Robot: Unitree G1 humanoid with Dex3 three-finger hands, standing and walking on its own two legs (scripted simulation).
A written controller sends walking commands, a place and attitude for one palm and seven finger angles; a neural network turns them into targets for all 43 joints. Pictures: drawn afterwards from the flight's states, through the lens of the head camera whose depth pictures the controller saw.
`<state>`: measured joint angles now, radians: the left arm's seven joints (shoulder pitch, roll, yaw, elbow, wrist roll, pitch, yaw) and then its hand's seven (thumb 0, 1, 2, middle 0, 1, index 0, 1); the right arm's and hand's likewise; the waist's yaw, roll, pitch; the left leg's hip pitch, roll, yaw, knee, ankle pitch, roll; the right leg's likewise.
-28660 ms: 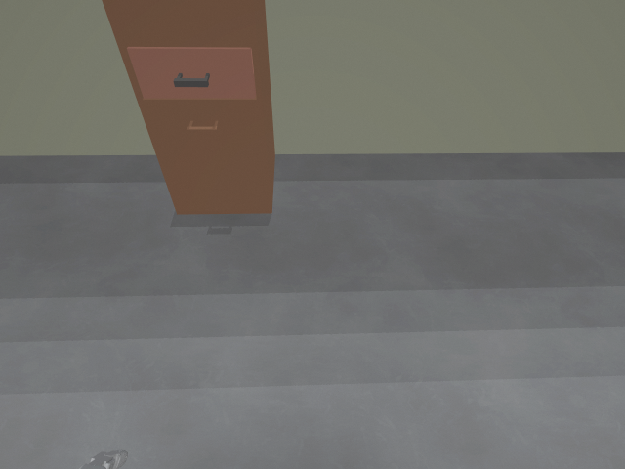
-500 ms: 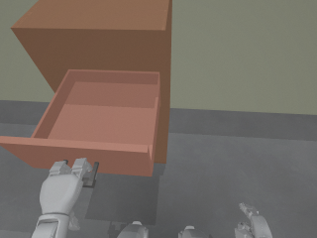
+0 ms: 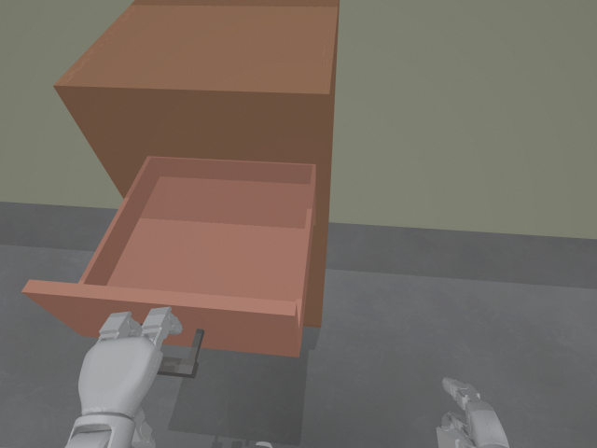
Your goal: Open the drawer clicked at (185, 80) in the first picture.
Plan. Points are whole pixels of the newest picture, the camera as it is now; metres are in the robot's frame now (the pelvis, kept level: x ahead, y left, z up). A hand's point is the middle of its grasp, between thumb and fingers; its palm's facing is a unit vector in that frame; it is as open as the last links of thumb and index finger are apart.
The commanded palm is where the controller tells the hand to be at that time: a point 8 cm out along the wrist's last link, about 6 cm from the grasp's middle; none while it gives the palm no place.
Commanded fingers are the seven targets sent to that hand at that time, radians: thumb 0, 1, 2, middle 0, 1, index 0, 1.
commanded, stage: lift the hand off the handle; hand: left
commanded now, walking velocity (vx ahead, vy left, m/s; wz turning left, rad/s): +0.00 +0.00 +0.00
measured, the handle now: (164, 350) +0.26 +0.23 -0.06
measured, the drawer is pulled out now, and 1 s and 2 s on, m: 0.29 0.29 0.29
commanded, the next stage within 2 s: draw the hand back to the body in 1.42 s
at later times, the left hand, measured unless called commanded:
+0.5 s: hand (125, 372) +0.21 +0.23 +0.02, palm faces +0.02 -0.10 -0.99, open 13.8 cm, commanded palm +0.18 +0.23 +0.08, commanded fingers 0.00 -0.50 0.30 -0.30 -1.20 -0.30 -1.20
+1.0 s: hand (106, 360) +0.21 +0.24 +0.06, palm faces +0.01 -0.09 -1.00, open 13.8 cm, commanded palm +0.19 +0.23 +0.11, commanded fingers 0.00 -0.50 0.30 -0.30 -1.20 -0.30 -1.20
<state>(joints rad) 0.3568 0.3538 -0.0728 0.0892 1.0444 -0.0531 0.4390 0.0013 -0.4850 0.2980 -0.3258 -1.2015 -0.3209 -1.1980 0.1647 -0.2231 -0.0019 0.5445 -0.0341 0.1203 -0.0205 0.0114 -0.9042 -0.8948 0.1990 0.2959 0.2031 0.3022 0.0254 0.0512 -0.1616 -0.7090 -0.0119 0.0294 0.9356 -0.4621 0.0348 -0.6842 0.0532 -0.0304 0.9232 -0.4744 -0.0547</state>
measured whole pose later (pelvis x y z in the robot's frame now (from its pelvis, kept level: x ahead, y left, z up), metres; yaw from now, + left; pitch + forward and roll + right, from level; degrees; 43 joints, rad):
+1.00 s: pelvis +0.01 -0.01 +0.02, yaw -1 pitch +8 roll +0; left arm 0.45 0.41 0.00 -0.11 0.95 -0.02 0.33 0.00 -0.48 0.30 -0.32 -1.20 -0.32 -1.20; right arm 0.16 -0.23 0.00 0.54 -0.01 0.11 0.01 0.01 -0.91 -0.90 0.20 0.30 0.20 0.30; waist 0.05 0.08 -0.13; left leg -0.50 -0.01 0.05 0.75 -0.40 0.03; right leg -0.49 0.06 0.00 0.76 -0.41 -0.06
